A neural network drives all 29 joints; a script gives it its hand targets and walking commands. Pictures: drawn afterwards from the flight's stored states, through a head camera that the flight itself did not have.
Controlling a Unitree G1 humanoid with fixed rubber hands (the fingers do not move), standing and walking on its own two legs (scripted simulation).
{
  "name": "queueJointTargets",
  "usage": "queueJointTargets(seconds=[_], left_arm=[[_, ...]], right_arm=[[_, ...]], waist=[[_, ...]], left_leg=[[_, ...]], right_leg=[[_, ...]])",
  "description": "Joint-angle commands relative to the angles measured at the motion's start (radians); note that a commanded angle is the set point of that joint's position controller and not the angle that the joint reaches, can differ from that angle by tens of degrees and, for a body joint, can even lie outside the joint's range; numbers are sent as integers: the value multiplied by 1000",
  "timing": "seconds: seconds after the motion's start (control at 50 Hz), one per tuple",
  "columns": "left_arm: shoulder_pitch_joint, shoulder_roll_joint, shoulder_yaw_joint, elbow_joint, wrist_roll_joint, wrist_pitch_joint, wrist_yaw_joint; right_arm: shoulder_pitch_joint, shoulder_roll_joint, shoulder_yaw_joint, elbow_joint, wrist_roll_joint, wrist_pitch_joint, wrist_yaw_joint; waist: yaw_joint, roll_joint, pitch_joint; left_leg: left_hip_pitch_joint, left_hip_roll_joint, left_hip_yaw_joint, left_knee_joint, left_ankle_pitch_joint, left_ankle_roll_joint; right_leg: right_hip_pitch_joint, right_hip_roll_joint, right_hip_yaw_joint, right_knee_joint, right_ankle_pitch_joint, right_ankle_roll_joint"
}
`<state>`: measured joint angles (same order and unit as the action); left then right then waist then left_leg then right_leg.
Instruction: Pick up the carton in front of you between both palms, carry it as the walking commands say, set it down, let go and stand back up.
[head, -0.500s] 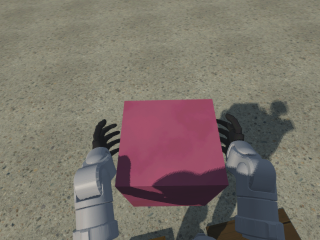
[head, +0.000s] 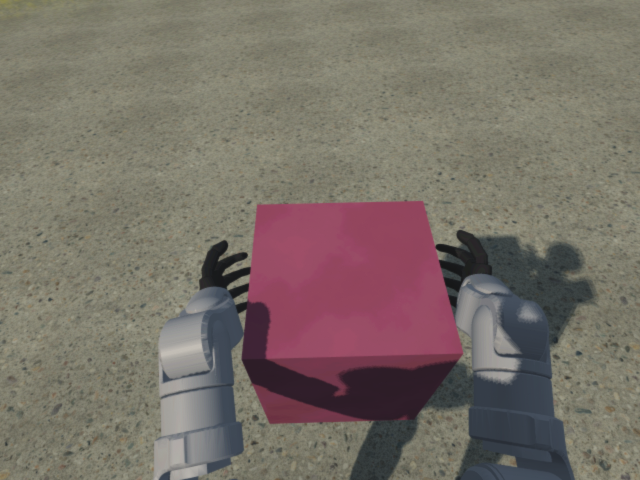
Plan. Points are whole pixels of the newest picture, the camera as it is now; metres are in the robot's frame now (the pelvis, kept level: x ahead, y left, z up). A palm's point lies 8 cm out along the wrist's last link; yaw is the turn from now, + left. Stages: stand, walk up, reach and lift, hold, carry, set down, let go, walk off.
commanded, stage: carry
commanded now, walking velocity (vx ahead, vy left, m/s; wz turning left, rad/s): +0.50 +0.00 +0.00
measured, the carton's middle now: (341, 319) +0.34 -0.01 +0.03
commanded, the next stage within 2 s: none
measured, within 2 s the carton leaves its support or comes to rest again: neither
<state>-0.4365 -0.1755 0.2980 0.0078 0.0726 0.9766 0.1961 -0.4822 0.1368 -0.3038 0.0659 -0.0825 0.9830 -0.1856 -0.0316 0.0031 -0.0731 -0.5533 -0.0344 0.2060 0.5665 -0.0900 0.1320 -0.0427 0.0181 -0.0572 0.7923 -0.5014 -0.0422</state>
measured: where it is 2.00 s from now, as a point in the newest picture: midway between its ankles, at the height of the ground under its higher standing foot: (325, 273)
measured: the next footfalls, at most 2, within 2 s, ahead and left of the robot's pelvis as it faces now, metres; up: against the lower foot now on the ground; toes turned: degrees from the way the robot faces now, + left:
right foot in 0.44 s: +0.49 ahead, -0.12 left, +0.00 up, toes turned -5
left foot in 0.90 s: +0.80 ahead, +0.09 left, +0.00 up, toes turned +12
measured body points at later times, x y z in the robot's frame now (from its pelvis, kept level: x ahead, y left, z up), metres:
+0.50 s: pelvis +0.35 -0.04 +0.02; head +0.35 -0.05 +0.47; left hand +0.68 +0.13 +0.12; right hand +0.70 -0.19 +0.11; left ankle +0.17 +0.06 -0.64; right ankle +0.45 -0.12 -0.71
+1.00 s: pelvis +0.69 +0.01 +0.02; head +0.68 +0.02 +0.47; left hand +0.94 +0.17 +0.10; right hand +0.94 -0.14 +0.10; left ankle +0.76 +0.09 -0.71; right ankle +0.51 -0.10 -0.62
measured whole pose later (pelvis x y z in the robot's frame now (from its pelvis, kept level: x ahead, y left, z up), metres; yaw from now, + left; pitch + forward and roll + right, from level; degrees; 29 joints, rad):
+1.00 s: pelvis +0.69 +0.01 +0.02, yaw +0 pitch +4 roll +1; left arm 0.03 -0.13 0.07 -0.46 0.01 1.13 0.16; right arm 0.00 0.13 -0.04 -0.43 -0.02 1.14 -0.16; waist 0.00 -0.03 -0.12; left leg -0.41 0.02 0.24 0.49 -0.15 0.09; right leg -0.26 -0.05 -0.05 1.06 -0.43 -0.01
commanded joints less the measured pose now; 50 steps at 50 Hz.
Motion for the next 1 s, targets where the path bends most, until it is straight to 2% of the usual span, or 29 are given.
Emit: queueJointTargets(seconds=[0.0,0.02,0.04,0.06,0.08,0.12,0.2,0.28,0.34,0.38,0.4,0.42,0.44,0.46,0.48,0.5,0.52,0.56,0.62,0.7,0.8,0.84,0.86,0.88,0.9,0.92,0.94,0.96,0.98], left_arm=[[-521,-728,-564,-49,-101,-24,-14],[-563,-749,-576,-74,-120,-37,-10],[-577,-758,-574,-92,-125,-51,-6],[-572,-761,-573,-96,-125,-64,-4],[-552,-753,-569,-93,-119,-75,-5],[-514,-738,-578,-96,-114,-92,-9],[-467,-695,-616,-130,-131,-100,-6],[-461,-651,-640,-156,-166,-81,0],[-446,-627,-636,-133,-169,-52,2],[-433,-621,-622,-101,-166,-35,2],[-425,-617,-611,-84,-160,-28,3],[-400,-611,-591,-66,-150,-22,5],[-444,-579,-579,-58,-142,-17,14],[-423,-616,-581,-35,-148,-15,17],[-423,-647,-585,-53,-151,-15,11],[-441,-691,-604,-73,-162,-17,1],[-475,-729,-631,-109,-174,-23,-11],[-492,-778,-665,-157,-192,-32,-31],[-388,-805,-695,-207,-208,-33,-51],[-183,-772,-710,-294,-216,-6,-56],[29,-707,-718,-443,-209,63,-53],[79,-689,-729,-504,-214,92,-54],[90,-680,-741,-536,-220,106,-57],[99,-668,-756,-566,-227,120,-59],[101,-655,-771,-594,-237,134,-62],[128,-653,-795,-630,-246,148,-68],[97,-644,-813,-653,-260,155,-73],[84,-674,-826,-650,-267,156,-80],[81,-701,-833,-643,-269,154,-87]], right_arm=[[-564,826,644,-60,198,-33,13],[-570,842,664,-91,218,-47,15],[-586,867,691,-117,239,-58,18],[-595,875,711,-141,257,-69,21],[-597,879,722,-155,266,-79,24],[-589,863,736,-183,280,-98,27],[-492,784,715,-202,247,-102,19],[-408,699,668,-202,192,-81,-3],[-377,653,633,-179,152,-59,-15],[-375,636,618,-167,138,-42,-19],[-373,632,616,-158,136,-34,-21],[-404,626,614,-158,136,-27,-23],[-399,646,615,-145,144,-17,-20],[-433,649,610,-152,156,-13,-18],[-458,703,619,-144,174,-13,-14],[-471,743,623,-145,185,-18,-6],[-467,780,627,-144,185,-23,3],[-435,825,642,-150,176,-30,15],[-354,836,688,-215,176,-37,19],[-199,816,748,-361,196,-13,21],[1,754,775,-525,223,65,30],[62,731,776,-583,230,96,35],[97,723,772,-600,228,110,38],[131,712,765,-614,225,123,43],[177,693,758,-635,219,135,47],[178,686,764,-635,226,140,49],[205,700,758,-628,229,143,55],[196,722,765,-647,230,142,63],[181,743,778,-657,235,140,73]], waist=[[-56,228,-594],[-54,173,-518],[-58,73,-480],[-49,26,-434],[-37,12,-423],[-16,30,-411],[-28,86,-363],[-42,108,-294],[-31,140,-243],[2,137,-279],[36,112,-338],[82,19,-412],[59,-219,-484],[87,-261,-458],[79,-204,-425],[78,-86,-399],[63,-39,-369],[48,-77,-365],[48,-125,-347],[53,-137,-283],[62,-161,-205],[58,-175,-213],[43,-161,-244],[27,-120,-297],[9,10,-374],[14,291,-440],[12,265,-388],[13,205,-340],[15,83,-318]], left_leg=[[954,396,-836,-122,152,232],[889,379,-775,-154,60,218],[814,361,-698,-152,58,187],[729,345,-623,-164,87,157],[653,331,-568,-182,35,147],[591,311,-489,-193,4,130],[597,280,-341,-203,172,122],[579,218,-207,-207,354,49],[612,213,-171,-191,478,-1],[621,193,-100,-32,646,-50],[532,172,-67,106,576,-84],[348,151,-64,321,270,-117],[20,18,-104,597,-147,-150],[-146,-27,-166,742,-405,-134],[-206,33,-214,785,-394,-107],[-199,67,-222,742,-339,-103],[-176,102,-227,667,-292,-102],[-102,117,-208,533,-239,-118],[-105,117,-158,382,-179,-149],[-125,108,-95,155,-55,-167],[-25,60,-9,-92,95,-142],[117,37,31,-148,115,-120],[263,9,62,-188,110,-111],[478,21,51,-176,40,-104],[693,212,-197,-166,-19,-77],[945,481,-659,-247,-130,84],[877,476,-716,-313,-77,108],[799,444,-608,-308,18,95],[719,425,-515,-307,73,69]], right_leg=[[-602,101,92,723,0,15],[-698,46,117,761,38,-6],[-716,3,121,703,66,-22],[-712,-25,113,639,78,-25],[-681,-42,112,585,95,-27],[-661,-66,87,474,101,-19],[-690,-89,29,183,195,15],[-578,-52,-58,-109,423,19],[-492,-18,-107,-259,490,3],[-324,29,-162,-353,501,-15],[-122,27,-158,-359,480,-22],[102,-126,55,-352,415,-47],[342,-407,541,-405,433,-199],[362,-425,648,-463,462,-250],[329,-392,551,-441,517,-231],[265,-368,460,-442,577,-199],[193,-354,379,-464,595,-162],[120,-318,268,-520,549,-113],[134,-290,168,-575,563,-118],[197,-242,61,-578,720,-93],[227,-213,-30,-548,941,-51],[208,-214,-60,-464,1047,-24],[161,-197,-103,-352,1061,-5],[35,-171,-131,-193,953,12],[-158,-142,-123,51,604,36],[-528,-13,-74,341,157,65],[-638,-22,26,490,34,40],[-668,-71,52,523,53,18],[-648,-110,67,487,110,13]])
